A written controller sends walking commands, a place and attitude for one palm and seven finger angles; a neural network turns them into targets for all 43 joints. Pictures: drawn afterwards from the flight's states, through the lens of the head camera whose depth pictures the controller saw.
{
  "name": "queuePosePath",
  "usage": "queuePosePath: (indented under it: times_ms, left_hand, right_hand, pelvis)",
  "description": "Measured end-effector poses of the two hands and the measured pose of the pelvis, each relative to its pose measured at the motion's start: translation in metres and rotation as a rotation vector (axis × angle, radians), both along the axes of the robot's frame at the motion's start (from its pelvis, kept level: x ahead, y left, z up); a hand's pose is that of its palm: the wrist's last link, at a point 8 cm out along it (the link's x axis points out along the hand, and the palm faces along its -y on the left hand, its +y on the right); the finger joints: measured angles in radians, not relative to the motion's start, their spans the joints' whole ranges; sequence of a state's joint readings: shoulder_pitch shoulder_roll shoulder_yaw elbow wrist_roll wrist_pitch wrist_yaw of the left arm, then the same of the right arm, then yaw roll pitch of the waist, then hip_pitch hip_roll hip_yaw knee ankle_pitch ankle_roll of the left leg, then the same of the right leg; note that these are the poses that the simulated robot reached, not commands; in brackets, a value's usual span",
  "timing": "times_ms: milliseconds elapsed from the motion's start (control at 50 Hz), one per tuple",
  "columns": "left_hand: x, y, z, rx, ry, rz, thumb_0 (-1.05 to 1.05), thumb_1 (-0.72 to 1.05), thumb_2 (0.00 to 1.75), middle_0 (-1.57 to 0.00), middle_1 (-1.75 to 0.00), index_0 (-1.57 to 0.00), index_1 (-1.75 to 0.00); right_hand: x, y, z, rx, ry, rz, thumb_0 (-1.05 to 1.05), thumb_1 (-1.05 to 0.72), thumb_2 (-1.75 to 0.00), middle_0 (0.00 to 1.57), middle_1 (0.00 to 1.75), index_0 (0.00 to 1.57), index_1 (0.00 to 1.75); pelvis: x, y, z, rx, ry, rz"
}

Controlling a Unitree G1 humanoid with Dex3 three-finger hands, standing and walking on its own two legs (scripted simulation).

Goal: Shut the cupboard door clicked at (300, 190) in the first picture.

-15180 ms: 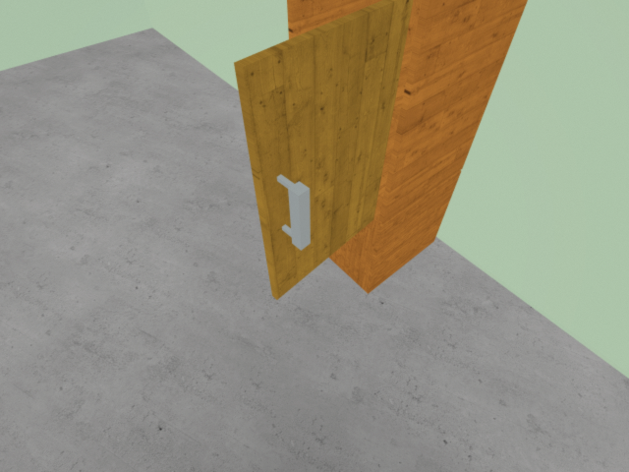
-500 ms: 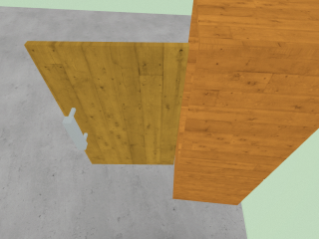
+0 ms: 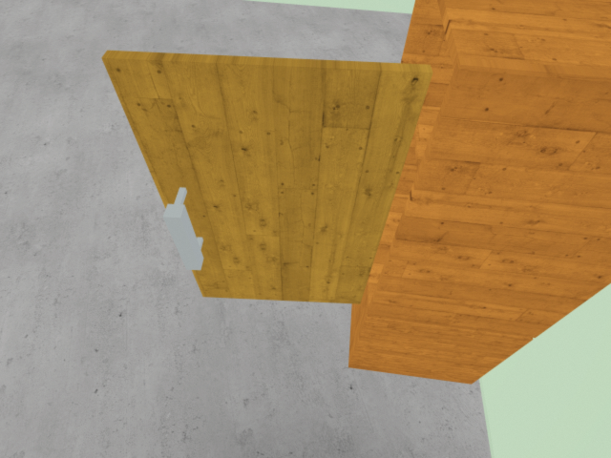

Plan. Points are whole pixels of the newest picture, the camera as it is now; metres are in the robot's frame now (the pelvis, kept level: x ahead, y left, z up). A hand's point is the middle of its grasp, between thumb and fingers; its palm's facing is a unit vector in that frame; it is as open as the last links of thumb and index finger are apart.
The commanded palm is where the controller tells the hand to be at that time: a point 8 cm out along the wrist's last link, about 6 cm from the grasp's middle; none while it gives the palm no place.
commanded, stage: come to a stop and stand still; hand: left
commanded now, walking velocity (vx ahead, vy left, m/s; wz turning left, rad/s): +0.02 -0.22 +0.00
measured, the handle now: (188, 229) +0.46 +0.24 -0.04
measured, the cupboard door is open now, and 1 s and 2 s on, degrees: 95 95 95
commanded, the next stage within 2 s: look again from close up in 1.14 s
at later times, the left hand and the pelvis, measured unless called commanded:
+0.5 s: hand out of the picture +0.03 +0.15 -0.16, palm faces -0.01 -0.97 -0.25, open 7.3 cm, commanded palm none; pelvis +0.01 -0.03 +0.00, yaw +0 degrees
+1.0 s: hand out of the picture +0.02 +0.10 -0.17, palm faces +0.01 -0.98 -0.20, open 7.3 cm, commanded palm none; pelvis +0.03 -0.06 +0.00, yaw +0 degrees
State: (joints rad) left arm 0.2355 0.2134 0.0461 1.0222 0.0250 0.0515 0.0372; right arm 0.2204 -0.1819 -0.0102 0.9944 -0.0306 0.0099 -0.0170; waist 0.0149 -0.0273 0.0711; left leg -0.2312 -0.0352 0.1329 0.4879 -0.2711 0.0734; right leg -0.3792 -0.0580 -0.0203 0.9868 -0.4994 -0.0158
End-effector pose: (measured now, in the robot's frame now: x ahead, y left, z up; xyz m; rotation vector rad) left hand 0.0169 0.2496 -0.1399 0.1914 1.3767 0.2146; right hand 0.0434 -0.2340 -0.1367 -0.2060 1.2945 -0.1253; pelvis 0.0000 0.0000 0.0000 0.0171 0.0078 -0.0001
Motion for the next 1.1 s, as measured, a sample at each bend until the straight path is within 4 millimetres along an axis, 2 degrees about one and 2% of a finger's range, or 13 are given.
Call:
queuePosePath:
  times_ms: [40,120,200,340,480,800,940,1100]
  left_hand:
    - [0.006,0.001,0.003,-0.005,-0.018,-0.012,0.00,0.91,0.90,-0.20,-0.30,-0.20,-0.30]
    - [0.015,-0.007,0.005,-0.026,-0.036,-0.033,0.00,0.91,0.90,-0.20,-0.30,-0.20,-0.30]
    - [0.022,-0.022,0.000,-0.046,-0.052,-0.054,0.00,0.91,0.90,-0.20,-0.30,-0.20,-0.30]
    - [0.018,-0.035,0.003,-0.027,-0.044,-0.078,0.00,0.94,0.90,-0.20,-0.30,-0.20,-0.30]
    - [0.009,-0.048,0.013,-0.008,-0.049,-0.068,0.00,0.92,0.90,-0.20,-0.30,-0.20,-0.30]
    - [-0.002,-0.085,0.006,-0.046,0.006,-0.039,0.01,0.92,0.90,-0.20,-0.30,-0.20,-0.30]
    - [-0.002,-0.095,0.002,-0.063,0.020,-0.027,0.00,0.91,0.90,-0.20,-0.30,-0.20,-0.30]
    - [0.002,-0.095,0.001,-0.068,0.021,-0.020,0.00,0.91,0.90,-0.20,-0.30,-0.20,-0.30]
  right_hand:
    - [-0.003,0.009,0.000,0.016,0.006,0.003,0.01,-0.91,-0.90,0.19,0.30,0.20,0.30]
    - [-0.013,0.013,-0.002,0.018,0.026,-0.015,0.01,-0.94,-0.90,0.20,0.30,0.20,0.30]
    - [-0.026,0.010,-0.008,0.032,0.054,-0.041,0.01,-0.94,-0.90,0.20,0.30,0.20,0.30]
    - [-0.040,0.000,-0.011,0.060,0.075,-0.056,0.01,-0.93,-0.90,0.20,0.30,0.20,0.30]
    - [-0.029,-0.009,-0.021,0.092,0.045,-0.032,0.01,-0.92,-0.90,0.19,0.30,0.20,0.30]
    - [-0.016,-0.044,-0.010,0.061,0.076,-0.013,0.01,-0.92,-0.90,0.19,0.30,0.20,0.30]
    - [-0.008,-0.051,-0.007,0.045,0.078,-0.020,0.01,-0.92,-0.90,0.19,0.30,0.20,0.30]
    - [-0.002,-0.050,-0.006,0.033,0.074,-0.025,0.01,-0.92,-0.90,0.19,0.30,0.20,0.30]
  pelvis:
    - [0.000,0.002,0.002,0.000,0.003,0.001]
    - [0.001,0.004,0.004,0.002,0.004,-0.001]
    - [0.002,-0.002,0.001,0.015,-0.001,-0.009]
    - [0.006,-0.014,0.001,-0.006,-0.001,-0.002]
    - [0.011,-0.026,0.000,-0.001,-0.011,0.004]
    - [0.020,-0.059,0.004,0.007,-0.008,0.005]
    - [0.027,-0.064,0.005,0.003,-0.009,0.002]
    - [0.032,-0.063,0.005,-0.002,-0.010,0.000]
